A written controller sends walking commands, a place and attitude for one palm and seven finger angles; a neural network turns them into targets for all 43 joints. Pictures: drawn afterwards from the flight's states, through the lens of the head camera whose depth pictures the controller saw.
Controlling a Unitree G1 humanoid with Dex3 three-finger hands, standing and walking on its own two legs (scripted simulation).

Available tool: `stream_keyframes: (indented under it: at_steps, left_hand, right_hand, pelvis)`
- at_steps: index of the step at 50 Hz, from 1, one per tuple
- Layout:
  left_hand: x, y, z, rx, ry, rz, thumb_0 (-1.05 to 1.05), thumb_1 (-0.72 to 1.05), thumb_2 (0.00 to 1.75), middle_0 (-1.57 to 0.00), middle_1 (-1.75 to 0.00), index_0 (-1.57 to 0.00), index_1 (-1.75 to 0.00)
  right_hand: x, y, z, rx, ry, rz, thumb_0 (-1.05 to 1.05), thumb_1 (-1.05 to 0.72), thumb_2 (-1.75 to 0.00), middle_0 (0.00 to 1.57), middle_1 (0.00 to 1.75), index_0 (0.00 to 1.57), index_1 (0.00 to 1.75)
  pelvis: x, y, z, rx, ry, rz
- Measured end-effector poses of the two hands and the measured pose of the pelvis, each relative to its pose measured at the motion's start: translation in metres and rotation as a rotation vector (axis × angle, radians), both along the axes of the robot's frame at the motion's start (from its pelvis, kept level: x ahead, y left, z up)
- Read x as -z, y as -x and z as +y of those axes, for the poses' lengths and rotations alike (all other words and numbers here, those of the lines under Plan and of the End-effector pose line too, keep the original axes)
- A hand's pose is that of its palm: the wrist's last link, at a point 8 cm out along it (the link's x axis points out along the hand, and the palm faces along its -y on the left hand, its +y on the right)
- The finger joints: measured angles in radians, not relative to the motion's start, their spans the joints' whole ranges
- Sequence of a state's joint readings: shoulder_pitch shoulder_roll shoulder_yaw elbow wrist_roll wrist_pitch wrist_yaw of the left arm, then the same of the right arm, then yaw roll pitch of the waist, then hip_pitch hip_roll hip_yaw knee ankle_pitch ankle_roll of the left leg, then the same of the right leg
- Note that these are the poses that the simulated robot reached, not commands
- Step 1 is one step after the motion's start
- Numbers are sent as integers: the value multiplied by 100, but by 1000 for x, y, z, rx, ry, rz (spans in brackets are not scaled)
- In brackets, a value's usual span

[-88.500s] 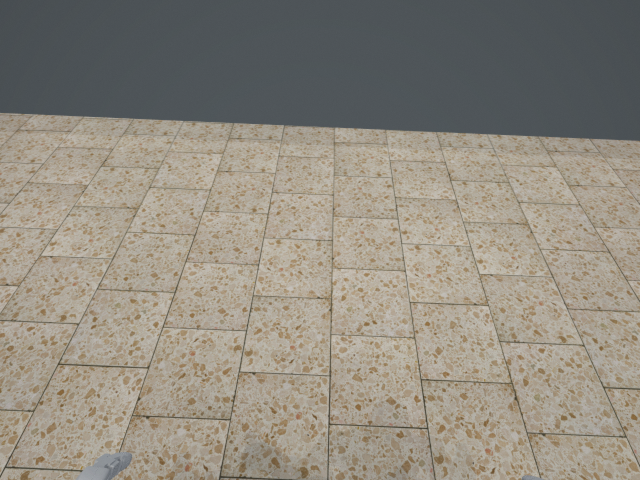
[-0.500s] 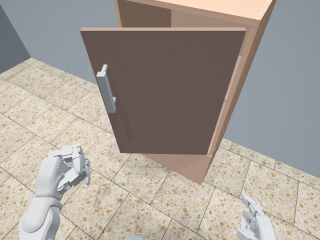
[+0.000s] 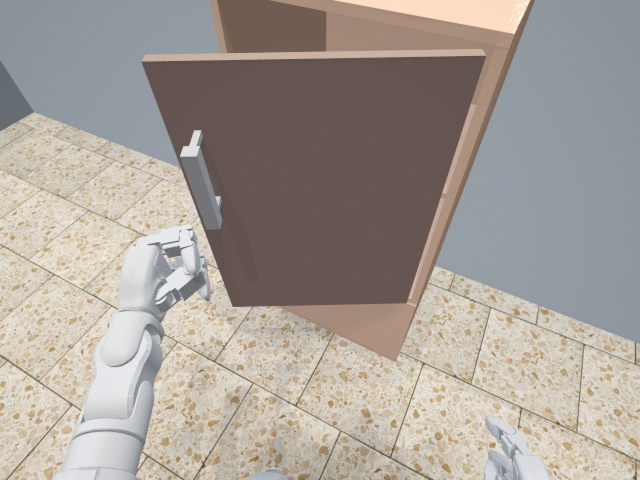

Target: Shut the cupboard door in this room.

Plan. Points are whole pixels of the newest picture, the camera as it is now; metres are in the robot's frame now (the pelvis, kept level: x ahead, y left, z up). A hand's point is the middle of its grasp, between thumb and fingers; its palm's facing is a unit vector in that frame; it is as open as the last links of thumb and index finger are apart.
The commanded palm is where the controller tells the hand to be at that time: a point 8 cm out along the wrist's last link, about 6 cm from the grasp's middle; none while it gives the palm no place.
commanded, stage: bring the fist close to the handle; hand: left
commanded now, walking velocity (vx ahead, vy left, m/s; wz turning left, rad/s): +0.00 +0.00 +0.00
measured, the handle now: (205, 181) +0.50 +0.20 +0.08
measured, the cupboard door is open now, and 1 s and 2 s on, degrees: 29 29 15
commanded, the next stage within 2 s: push the door shut along its arc in 0.76 s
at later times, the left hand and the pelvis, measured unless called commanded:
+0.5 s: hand (228, 224) +0.41 +0.15 +0.09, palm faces +0.06 -1.00 +0.00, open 3.1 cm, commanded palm +0.38 +0.20 +0.09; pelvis -0.01 -0.01 +0.00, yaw -1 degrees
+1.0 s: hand (221, 229) +0.41 +0.16 +0.08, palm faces +0.03 -1.00 -0.01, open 3.1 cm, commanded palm +0.40 +0.21 +0.09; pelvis -0.01 -0.01 +0.00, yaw -1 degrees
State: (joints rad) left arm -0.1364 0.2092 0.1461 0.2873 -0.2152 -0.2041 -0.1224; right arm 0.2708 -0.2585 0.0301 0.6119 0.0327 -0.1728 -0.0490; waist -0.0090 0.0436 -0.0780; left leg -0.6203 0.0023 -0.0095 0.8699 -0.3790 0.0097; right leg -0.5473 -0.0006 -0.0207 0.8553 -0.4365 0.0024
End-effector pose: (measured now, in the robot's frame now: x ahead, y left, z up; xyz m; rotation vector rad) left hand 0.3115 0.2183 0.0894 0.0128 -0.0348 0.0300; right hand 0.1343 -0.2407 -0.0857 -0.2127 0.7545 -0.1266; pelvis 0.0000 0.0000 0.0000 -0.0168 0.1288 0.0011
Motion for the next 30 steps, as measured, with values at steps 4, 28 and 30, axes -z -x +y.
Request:
stream_keyframes:
  at_steps: [4, 28, 30]
  left_hand:
    - [4, -10, -6, -1, 13, 20, 2, 90, 90, -130, -150, -130, -150]
    - [0, -75, -21, -35, 12, 10, 2, 90, 90, -130, -150, -130, -150]
    - [1, -72, -19, -45, 6, 8, 2, 90, 90, -130, -150, -130, -150]
  right_hand:
    - [0, 3, -1, 13, 1, 17, 1, -90, -90, 20, 30, 21, 30]
    - [23, 73, -24, 115, -4, 225, 1, -90, -90, 20, 30, 21, 30]
    - [23, 77, -26, 124, -9, 237, 1, -90, -90, 20, 30, 21, 30]
  pelvis:
    - [-1, 0, 0, 5, -4, 1]
    - [3, 6, -9, 28, -11, 52]
    - [3, 6, -10, 31, -14, 48]
